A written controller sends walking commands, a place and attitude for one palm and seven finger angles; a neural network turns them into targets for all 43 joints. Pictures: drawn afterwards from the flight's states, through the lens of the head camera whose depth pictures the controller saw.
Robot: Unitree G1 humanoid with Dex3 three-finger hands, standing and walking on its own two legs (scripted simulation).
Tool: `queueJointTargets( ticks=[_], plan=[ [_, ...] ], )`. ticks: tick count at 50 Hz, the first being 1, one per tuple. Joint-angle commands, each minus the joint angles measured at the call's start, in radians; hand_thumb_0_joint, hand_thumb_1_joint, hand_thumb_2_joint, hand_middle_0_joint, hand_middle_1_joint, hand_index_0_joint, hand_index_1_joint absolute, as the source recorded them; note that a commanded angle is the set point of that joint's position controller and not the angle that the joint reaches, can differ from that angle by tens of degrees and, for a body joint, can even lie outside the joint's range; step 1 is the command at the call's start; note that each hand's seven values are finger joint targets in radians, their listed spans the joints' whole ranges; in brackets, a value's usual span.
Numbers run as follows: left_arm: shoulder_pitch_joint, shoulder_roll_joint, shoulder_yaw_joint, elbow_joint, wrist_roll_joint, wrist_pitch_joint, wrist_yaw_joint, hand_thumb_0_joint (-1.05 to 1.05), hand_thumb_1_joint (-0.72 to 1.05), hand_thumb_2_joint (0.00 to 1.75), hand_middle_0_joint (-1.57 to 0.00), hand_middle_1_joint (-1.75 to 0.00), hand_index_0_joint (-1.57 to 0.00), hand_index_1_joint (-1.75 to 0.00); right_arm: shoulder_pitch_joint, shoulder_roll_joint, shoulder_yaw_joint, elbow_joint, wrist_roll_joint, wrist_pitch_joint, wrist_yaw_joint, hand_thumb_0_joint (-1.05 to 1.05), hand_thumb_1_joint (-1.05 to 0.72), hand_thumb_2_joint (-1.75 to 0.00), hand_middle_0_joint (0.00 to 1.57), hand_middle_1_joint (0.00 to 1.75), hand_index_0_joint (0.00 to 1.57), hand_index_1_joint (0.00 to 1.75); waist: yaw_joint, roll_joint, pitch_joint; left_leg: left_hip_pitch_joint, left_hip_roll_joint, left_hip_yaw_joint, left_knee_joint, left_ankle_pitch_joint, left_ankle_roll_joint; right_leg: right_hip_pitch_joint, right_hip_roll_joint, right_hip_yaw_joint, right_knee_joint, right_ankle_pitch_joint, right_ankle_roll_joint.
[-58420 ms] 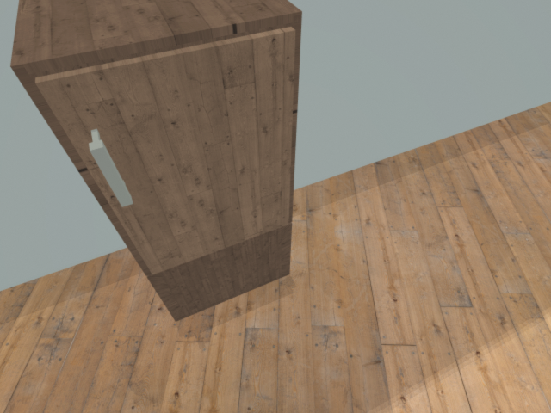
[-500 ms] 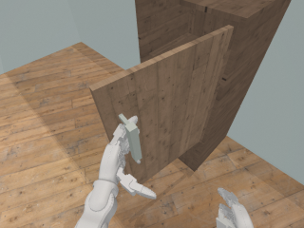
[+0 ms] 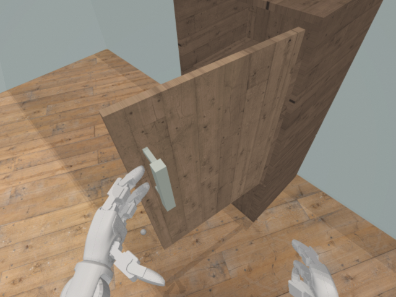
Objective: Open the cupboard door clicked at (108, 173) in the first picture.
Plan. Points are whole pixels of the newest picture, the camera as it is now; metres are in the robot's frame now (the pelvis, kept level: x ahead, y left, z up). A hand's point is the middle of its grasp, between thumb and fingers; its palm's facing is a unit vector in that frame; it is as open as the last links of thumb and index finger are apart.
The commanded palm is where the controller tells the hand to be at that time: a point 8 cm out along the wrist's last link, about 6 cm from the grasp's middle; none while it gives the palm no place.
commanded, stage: slide the hand sideways off the handle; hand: left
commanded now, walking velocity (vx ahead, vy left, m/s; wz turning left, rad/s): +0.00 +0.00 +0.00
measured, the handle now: (159, 180) +0.32 +0.10 +0.08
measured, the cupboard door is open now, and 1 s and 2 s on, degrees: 81 81 81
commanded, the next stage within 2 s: draw the hand back to the body in 0.32 s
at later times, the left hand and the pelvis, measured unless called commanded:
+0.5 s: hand (115, 243) +0.20 +0.15 +0.08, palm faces -0.10 -1.00 -0.03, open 16.3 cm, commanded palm +0.17 +0.22 +0.09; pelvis +0.00 +0.01 -0.01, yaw +1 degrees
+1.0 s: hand (65, 235) +0.19 +0.21 +0.13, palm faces +0.07 -0.97 -0.21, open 15.8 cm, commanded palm +0.16 +0.26 +0.15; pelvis +0.01 +0.03 +0.01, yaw +0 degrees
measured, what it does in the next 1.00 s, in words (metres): stands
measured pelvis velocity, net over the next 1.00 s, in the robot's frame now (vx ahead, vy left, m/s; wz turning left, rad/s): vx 0.01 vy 0.03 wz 0.00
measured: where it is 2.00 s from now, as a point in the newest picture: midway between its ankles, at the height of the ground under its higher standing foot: outside the picture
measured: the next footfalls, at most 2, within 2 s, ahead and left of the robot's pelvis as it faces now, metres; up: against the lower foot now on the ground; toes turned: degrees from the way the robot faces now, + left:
none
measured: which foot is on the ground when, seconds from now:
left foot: down 0.00-1.00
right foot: down 0.00-1.00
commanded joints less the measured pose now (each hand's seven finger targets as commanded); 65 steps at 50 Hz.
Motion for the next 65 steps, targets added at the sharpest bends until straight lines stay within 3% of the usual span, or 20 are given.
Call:
queueJointTargets(
  ticks=[1,9,13,14,18,20,24,27,30,35,41,46,47,48,49,50,54,58,64,65],
  plan=[
    [-0.024,0.076,0.115,-0.223,-0.035,-0.077,-0.022,0.0,-0.5,0.3,-0.15,-0.3,-0.15,-0.3,-0.068,-0.089,-0.042,-0.166,0.004,-0.063,-0.011,0.0,-0.9,-0.9,0.2,0.3,0.2,0.3,0.007,-0.097,-0.156,0.02,-0.047,-0.012,-0.064,0.197,0.035,0.135,-0.031,0.133,-0.166,0.358,0.061],
    [0.054,0.14,0.22,-0.201,-0.09,-0.094,-0.08,0.0,-0.5,0.3,-0.15,-0.3,-0.15,-0.3,-0.072,-0.096,-0.048,-0.159,0.011,-0.072,-0.023,0.0,-0.9,-0.9,0.2,0.3,0.2,0.3,0.02,-0.096,-0.155,-0.021,-0.047,-0.02,-0.036,0.194,0.03,0.156,-0.04,0.163,-0.167,0.361,0.065],
    [0.028,0.126,0.183,-0.247,-0.106,-0.112,-0.122,0.0,-0.5,0.3,-0.15,-0.3,-0.15,-0.3,-0.065,-0.1,-0.048,-0.165,0.014,-0.087,-0.027,0.0,-0.9,-0.9,0.2,0.3,0.2,0.3,0.001,-0.051,-0.154,0.006,-0.045,-0.025,-0.039,0.2,0.034,0.111,-0.029,0.132,-0.153,0.343,0.061],
    [0.042,0.139,0.192,-0.248,-0.109,-0.115,-0.131,0.0,-0.5,0.3,-0.15,-0.3,-0.15,-0.3,-0.067,-0.103,-0.051,-0.164,0.015,-0.091,-0.03,0.0,-0.9,-0.9,0.2,0.3,0.2,0.3,0.0,-0.074,-0.155,0.0,-0.042,-0.028,-0.029,0.206,0.036,0.111,-0.03,0.139,-0.153,0.352,0.063],
    [0.035,0.109,0.138,-0.265,-0.115,-0.121,-0.159,0.0,-0.5,0.3,-0.15,-0.3,-0.15,-0.3,-0.054,-0.109,-0.052,-0.167,0.018,-0.11,-0.032,0.0,-0.9,-0.9,0.2,0.3,0.2,0.3,-0.011,-0.058,-0.151,0.021,-0.04,-0.036,-0.034,0.208,0.038,0.06,-0.011,0.092,-0.128,0.311,0.052],
    [0.018,0.113,0.128,-0.268,-0.105,-0.111,-0.148,0.0,-0.5,0.3,-0.15,-0.3,-0.15,-0.3,-0.057,-0.11,-0.05,-0.169,0.016,-0.115,-0.033,0.0,-0.9,-0.9,0.2,0.3,0.2,0.3,-0.01,-0.049,-0.142,0.02,-0.039,-0.039,-0.034,0.203,0.039,0.04,-0.008,0.084,-0.121,0.284,0.047],
    [0.056,0.171,0.2,-0.322,-0.087,-0.08,-0.098,0.0,-0.5,0.3,-0.15,-0.3,-0.15,-0.3,-0.062,-0.102,-0.051,-0.181,0.017,-0.109,-0.033,0.0,-0.9,-0.9,0.2,0.3,0.2,0.3,0.027,-0.017,-0.191,0.048,-0.036,-0.04,-0.062,0.22,0.038,0.08,0.0,0.061,-0.109,0.274,0.034],
    [0.076,0.155,0.209,-0.343,-0.093,-0.057,-0.082,0.0,-0.5,0.3,-0.15,-0.3,-0.15,-0.3,-0.068,-0.092,-0.045,-0.184,0.024,-0.105,-0.035,0.0,-0.9,-0.9,0.2,0.3,0.2,0.3,0.03,-0.012,-0.175,0.068,-0.033,-0.04,-0.085,0.226,0.035,0.092,0.004,0.05,-0.12,0.286,0.034],
    [0.093,0.133,0.188,-0.351,-0.102,-0.03,-0.089,0.0,-0.5,0.3,-0.15,-0.3,-0.15,-0.3,-0.075,-0.093,-0.039,-0.184,0.027,-0.108,-0.035,0.0,-0.9,-0.9,0.2,0.3,0.2,0.3,0.022,-0.032,-0.151,0.082,-0.028,-0.044,-0.103,0.229,0.036,0.096,0.008,0.039,-0.133,0.291,0.038],
    [0.098,0.156,0.199,-0.391,-0.109,0.012,-0.119,0.0,-0.5,0.3,-0.15,-0.3,-0.15,-0.3,-0.079,-0.101,-0.033,-0.182,0.029,-0.117,-0.039,0.0,-0.9,-0.9,0.2,0.3,0.2,0.3,0.021,-0.016,-0.122,0.112,-0.025,-0.05,-0.128,0.233,0.037,0.1,0.01,0.03,-0.155,0.289,0.039],
    [0.086,0.197,0.271,-0.405,-0.131,0.044,-0.126,0.0,-0.5,0.3,-0.15,-0.3,-0.15,-0.3,-0.089,-0.105,-0.028,-0.165,0.032,-0.129,-0.046,0.0,-0.9,-0.9,0.2,0.3,0.2,0.3,0.031,-0.033,-0.093,0.137,-0.023,-0.057,-0.161,0.221,0.035,0.125,0.013,0.023,-0.191,0.271,0.038],
    [0.058,0.221,0.319,-0.412,-0.158,0.067,-0.152,0.0,-0.32,0.37,-0.16,-0.3,-0.16,-0.3,-0.104,-0.108,-0.025,-0.146,0.037,-0.143,-0.053,0.0,-0.9,-0.9,0.2,0.3,0.2,0.3,0.034,-0.004,-0.087,0.169,-0.026,-0.052,-0.183,0.223,0.036,0.159,0.009,0.029,-0.23,0.274,0.039],
    [0.02,0.364,0.354,-0.501,-0.002,0.073,0.004,0.0,-0.29,0.39,-0.16,-0.3,-0.16,-0.3,-0.112,-0.097,-0.031,-0.139,0.02,-0.127,-0.077,0.0,-0.9,-0.9,0.2,0.3,0.2,0.3,0.072,0.006,-0.071,0.189,-0.015,-0.028,-0.22,0.202,0.04,0.19,-0.01,0.099,-0.314,0.247,0.028],
    [0.078,0.259,0.301,-0.46,0.015,0.096,0.068,0.0,-0.26,0.4,-0.16,-0.3,-0.16,-0.3,-0.102,-0.079,-0.022,-0.129,0.007,-0.125,-0.084,0.0,-0.9,-0.9,0.2,0.3,0.2,0.3,0.045,-0.016,-0.018,0.21,-0.02,-0.023,-0.233,0.184,0.039,0.175,-0.018,0.092,-0.35,0.22,0.031],
    [0.082,0.246,0.278,-0.454,0.041,0.111,0.109,0.0,-0.22,0.42,-0.16,-0.3,-0.16,-0.3,-0.108,-0.085,-0.024,-0.115,0.005,-0.119,-0.083,0.0,-0.9,-0.9,0.2,0.3,0.2,0.3,0.044,-0.041,0.0,0.226,-0.017,-0.022,-0.244,0.183,0.043,0.192,-0.021,0.095,-0.377,0.212,0.032],
    [0.117,0.221,0.265,-0.418,0.057,0.121,0.135,0.0,-0.18,0.43,-0.16,-0.3,-0.16,-0.3,-0.111,-0.079,-0.019,-0.102,0.004,-0.108,-0.082,0.0,-0.9,-0.9,0.2,0.3,0.2,0.3,0.039,-0.023,0.028,0.242,-0.011,-0.021,-0.261,0.189,0.043,0.196,-0.022,0.085,-0.384,0.209,0.034],
    [0.082,0.282,0.304,-0.446,0.098,0.116,0.198,0.0,-0.05,0.5,-0.17,-0.3,-0.17,-0.3,-0.142,-0.093,-0.021,-0.079,-0.007,-0.097,-0.083,0.0,-0.9,-0.9,0.2,0.3,0.2,0.3,0.048,0.017,0.011,0.321,-0.007,-0.018,-0.333,0.232,0.045,0.275,-0.024,0.075,-0.426,0.241,0.033],
    [0.059,0.285,0.322,-0.453,0.111,0.109,0.219,0.0,0.09,0.55,-0.17,-0.3,-0.17,-0.3,-0.159,-0.089,-0.021,-0.063,-0.012,-0.093,-0.079,0.0,-0.9,-0.9,0.2,0.3,0.2,0.3,0.049,0.022,0.02,0.378,-0.002,-0.016,-0.398,0.262,0.042,0.324,-0.021,0.067,-0.455,0.262,0.036],
    [0.059,0.314,0.386,-0.418,0.112,0.106,0.227,0.0,0.31,0.64,-0.18,-0.3,-0.18,-0.3,-0.175,-0.098,-0.031,-0.031,-0.017,-0.082,-0.072,0.0,-0.9,-0.9,0.2,0.3,0.2,0.3,0.061,-0.021,0.015,0.433,0.006,-0.011,-0.448,0.371,0.042,0.409,-0.016,0.067,-0.49,0.359,0.035],
    [0.063,0.303,0.385,-0.42,0.111,0.105,0.225,0.0,0.34,0.66,-0.18,-0.3,-0.18,-0.3,-0.175,-0.095,-0.032,-0.029,-0.017,-0.078,-0.069,0.0,-0.9,-0.9,0.2,0.3,0.2,0.3,0.059,0.002,0.021,0.442,0.007,-0.008,-0.457,0.392,0.039,0.413,-0.016,0.07,-0.49,0.374,0.036]
  ],
)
